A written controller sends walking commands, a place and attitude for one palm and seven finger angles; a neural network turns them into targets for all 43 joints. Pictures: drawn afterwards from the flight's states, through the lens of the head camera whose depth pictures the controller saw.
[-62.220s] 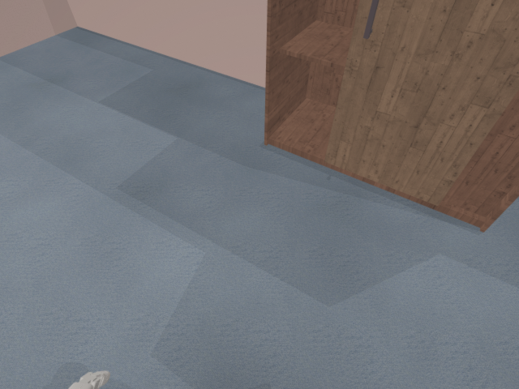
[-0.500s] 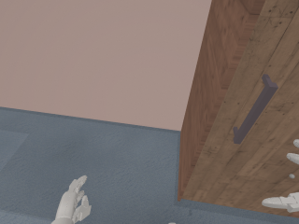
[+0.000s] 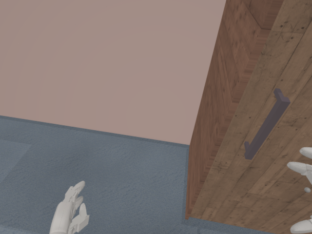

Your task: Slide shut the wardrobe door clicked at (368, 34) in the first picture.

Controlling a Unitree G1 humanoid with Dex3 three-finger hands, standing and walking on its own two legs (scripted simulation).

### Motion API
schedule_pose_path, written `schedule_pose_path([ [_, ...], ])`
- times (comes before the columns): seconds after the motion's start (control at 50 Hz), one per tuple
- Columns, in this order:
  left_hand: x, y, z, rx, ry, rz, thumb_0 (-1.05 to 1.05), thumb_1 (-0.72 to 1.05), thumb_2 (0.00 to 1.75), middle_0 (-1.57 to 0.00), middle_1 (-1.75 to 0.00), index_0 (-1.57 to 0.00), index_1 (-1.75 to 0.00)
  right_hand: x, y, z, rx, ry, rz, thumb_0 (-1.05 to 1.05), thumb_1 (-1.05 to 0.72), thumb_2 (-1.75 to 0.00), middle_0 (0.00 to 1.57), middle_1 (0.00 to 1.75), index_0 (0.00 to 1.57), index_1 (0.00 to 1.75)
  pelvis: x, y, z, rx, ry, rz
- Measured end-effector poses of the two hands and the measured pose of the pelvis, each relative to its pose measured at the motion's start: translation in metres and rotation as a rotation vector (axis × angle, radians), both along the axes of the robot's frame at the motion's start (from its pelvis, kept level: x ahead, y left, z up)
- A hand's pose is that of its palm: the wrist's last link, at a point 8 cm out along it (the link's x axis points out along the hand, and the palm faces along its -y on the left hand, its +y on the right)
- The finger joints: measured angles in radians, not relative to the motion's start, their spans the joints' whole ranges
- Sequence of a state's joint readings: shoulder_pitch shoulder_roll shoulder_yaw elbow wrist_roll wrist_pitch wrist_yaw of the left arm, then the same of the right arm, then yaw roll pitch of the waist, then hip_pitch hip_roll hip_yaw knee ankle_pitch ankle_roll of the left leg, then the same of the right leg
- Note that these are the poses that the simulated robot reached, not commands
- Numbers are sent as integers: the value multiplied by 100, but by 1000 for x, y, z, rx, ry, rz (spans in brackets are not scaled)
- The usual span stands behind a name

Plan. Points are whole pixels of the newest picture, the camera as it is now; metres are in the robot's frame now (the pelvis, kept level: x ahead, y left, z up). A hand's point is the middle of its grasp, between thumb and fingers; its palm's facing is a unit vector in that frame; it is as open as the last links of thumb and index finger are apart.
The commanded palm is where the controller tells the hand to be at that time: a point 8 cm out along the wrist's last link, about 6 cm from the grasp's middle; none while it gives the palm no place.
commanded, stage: draw the hand back to the body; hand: right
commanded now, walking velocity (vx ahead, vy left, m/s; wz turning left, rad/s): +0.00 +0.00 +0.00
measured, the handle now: (261, 127) +0.36 -0.29 +0.12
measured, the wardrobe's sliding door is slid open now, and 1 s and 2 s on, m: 0.00 0.00 0.00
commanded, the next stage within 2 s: step back with the hand held close in 1.20 s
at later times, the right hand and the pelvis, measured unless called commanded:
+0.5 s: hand (299, 174) +0.21 -0.28 +0.15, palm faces +0.43 +0.81 -0.39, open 12.0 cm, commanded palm +0.15 -0.31 +0.18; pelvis +0.02 -0.01 +0.02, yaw +1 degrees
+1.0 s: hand (278, 152) +0.24 -0.24 +0.18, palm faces +0.39 +0.84 -0.38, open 7.7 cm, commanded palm +0.18 -0.28 +0.20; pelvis +0.04 +0.01 +0.03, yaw +2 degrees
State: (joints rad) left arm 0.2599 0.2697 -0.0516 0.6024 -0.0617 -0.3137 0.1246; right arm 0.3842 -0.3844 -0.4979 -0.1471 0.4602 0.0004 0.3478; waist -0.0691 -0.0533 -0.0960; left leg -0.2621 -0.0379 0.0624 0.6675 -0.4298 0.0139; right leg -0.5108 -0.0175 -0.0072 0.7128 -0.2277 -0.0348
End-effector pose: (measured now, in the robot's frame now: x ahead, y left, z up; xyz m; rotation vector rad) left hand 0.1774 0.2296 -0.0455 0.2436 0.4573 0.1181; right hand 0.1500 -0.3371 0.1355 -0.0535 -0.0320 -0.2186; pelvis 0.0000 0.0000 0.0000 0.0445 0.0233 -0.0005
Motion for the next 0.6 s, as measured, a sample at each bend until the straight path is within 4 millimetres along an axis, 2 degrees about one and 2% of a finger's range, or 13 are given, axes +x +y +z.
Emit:
schedule_pose_path([
  [0.14, 8, -7, 2, 13, -4, -31, 1, 90, 89, -21, -30, -20, -30, -4, 13, -4, 3, 15, 8, -2, 52, -21, 25, 113, 25, 113, -1, -1, 0, 1, -11, -14],
  [0.22, 11, -16, 3, 15, 21, -55, 1, 90, 89, -21, -30, -20, -30, -2, 10, 10, -200, 41, -142, -2, 44, -25, 25, 108, 25, 108, -2, -1, 5, 4, -25, -11],
  [0.3, 12, -24, 2, -7, 52, -61, 1, 90, 89, -21, -30, -20, -30, -2, 14, 24, -313, 32, -228, -1, 32, -31, 24, 102, 24, 102, 2, -3, 11, -5, -36, 1],
  [0.4, 10, -27, -4, -18, 117, -55, 1, 90, 89, -21, -30, -20, -30, 3, 22, 30, -355, 28, -244, -1, 16, -38, 24, 92, 24, 92, 9, -6, 16, -19, -52, 12],
  [0.6, 15, -15, -6, -11, 181, -20, 1, 90, 89, -21, -30, -20, -30, 25, 31, 43, -383, -3, -228, 0, -19, -56, 23, 71, 23, 71, 25, -5, 22, -35, -70, 28],
])
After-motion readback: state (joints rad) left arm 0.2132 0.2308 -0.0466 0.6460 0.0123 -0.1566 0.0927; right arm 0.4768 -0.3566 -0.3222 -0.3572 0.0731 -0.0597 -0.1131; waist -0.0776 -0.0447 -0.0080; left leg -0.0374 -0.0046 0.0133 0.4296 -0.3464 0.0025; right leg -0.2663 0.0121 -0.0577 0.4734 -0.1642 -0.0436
